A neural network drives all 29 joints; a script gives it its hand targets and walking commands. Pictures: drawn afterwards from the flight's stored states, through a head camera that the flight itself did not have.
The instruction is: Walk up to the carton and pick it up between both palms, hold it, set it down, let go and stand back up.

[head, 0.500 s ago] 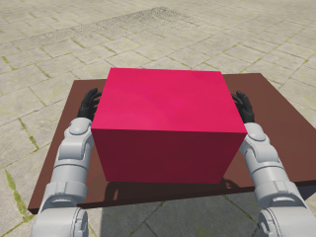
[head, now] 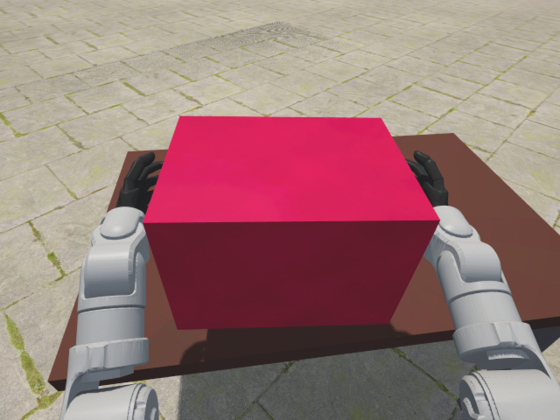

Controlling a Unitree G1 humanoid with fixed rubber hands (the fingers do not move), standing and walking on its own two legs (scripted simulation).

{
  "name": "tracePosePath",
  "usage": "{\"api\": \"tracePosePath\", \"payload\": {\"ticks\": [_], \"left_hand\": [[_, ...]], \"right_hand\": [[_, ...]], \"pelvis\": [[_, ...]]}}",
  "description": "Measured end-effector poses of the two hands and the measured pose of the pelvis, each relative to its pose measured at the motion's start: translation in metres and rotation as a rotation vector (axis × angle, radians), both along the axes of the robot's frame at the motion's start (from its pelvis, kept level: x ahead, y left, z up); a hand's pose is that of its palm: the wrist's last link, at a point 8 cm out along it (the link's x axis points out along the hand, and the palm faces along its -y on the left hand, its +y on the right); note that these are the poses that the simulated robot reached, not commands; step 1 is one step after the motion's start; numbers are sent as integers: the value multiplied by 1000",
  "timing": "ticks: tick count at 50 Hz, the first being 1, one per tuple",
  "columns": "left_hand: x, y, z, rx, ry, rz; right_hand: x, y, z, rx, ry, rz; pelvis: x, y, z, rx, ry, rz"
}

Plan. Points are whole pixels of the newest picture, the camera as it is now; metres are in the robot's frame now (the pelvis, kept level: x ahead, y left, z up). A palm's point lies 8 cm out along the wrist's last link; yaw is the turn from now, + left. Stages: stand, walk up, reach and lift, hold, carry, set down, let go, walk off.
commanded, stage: reach and lift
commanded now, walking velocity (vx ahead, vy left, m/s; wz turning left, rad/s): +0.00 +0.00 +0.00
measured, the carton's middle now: (283, 219) +0.38 +0.00 +0.13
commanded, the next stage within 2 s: hold in 0.74 s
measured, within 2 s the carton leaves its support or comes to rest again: neither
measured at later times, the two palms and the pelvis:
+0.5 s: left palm (135, 194) +0.35 +0.20 +0.20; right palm (441, 190) +0.36 -0.21 +0.20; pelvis +0.00 -0.01 +0.00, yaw +0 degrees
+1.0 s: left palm (130, 189) +0.35 +0.20 +0.21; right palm (446, 182) +0.35 -0.21 +0.21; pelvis -0.01 +0.00 +0.00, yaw -1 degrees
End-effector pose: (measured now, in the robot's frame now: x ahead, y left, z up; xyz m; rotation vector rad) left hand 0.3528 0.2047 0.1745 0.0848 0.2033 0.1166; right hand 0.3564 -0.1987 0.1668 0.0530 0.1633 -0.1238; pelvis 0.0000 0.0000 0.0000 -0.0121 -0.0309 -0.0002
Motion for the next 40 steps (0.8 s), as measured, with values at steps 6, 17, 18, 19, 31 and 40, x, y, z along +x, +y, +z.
{"api": "tracePosePath", "payload": {"ticks": [6, 17, 18, 19, 31, 40], "left_hand": [[0, -8, 12, -11, -33, -11], [3, -12, 16, -49, -6, -13], [3, -12, 17, -46, -10, -12], [3, -11, 19, -43, -15, -10], [0, -7, 23, -38, -9, -4], [-5, -4, 31, -36, -51, -4]], "right_hand": [[-4, -8, 15, 3, -34, -13], [-1, -12, 24, -15, -1, -13], [-1, -12, 25, -13, -6, -12], [0, -11, 26, -13, -11, -12], [-1, -7, 26, -7, 0, -7], [-7, -4, 38, -10, -38, -12]], "pelvis": [[-1, -1, 0, 0, 12, -9], [-4, -6, 0, 5, 8, -21], [-4, -7, 0, 4, 9, -19], [-4, -7, 0, 4, 9, -17], [-4, -7, 0, 2, -13, -4], [-6, -5, 0, -3, 3, -8]]}}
